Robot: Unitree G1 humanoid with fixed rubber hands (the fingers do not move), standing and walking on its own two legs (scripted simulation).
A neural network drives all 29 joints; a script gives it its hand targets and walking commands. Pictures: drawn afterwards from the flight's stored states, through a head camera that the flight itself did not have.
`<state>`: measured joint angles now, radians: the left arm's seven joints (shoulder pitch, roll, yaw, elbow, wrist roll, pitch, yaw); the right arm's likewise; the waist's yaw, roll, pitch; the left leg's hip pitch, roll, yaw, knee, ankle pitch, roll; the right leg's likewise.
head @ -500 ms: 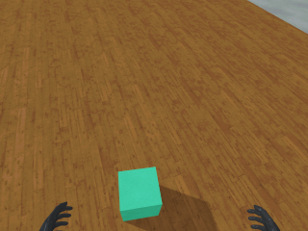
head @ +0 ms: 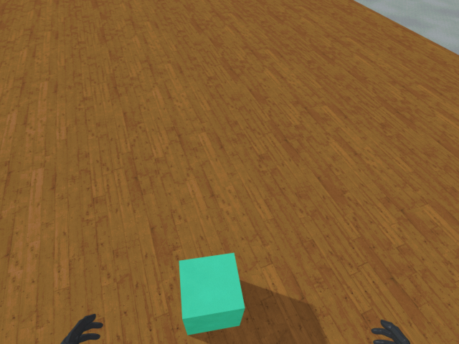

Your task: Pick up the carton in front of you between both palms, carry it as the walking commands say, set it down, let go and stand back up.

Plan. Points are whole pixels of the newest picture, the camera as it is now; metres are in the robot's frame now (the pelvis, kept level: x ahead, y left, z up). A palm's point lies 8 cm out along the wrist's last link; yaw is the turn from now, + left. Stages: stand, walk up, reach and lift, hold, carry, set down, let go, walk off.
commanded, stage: stand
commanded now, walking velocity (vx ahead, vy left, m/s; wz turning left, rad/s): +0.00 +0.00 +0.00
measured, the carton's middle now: (210, 294) +0.39 +0.07 -0.65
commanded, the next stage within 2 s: none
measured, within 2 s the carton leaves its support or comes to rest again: neither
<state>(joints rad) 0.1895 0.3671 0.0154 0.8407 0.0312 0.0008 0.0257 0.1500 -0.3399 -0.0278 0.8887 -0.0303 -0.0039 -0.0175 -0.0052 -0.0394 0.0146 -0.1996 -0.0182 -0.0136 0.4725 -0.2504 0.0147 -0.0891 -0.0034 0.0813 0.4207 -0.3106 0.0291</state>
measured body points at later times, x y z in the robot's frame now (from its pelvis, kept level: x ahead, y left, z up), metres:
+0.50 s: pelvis -0.01 +0.00 +0.00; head -0.02 +0.01 +0.45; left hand +0.08 +0.31 -0.12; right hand +0.09 -0.31 -0.10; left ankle +0.00 +0.11 -0.74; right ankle -0.05 -0.14 -0.74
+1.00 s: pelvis -0.02 +0.00 +0.01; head -0.02 +0.01 +0.46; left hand +0.07 +0.31 -0.12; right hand +0.08 -0.32 -0.10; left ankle +0.00 +0.11 -0.74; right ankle -0.05 -0.14 -0.74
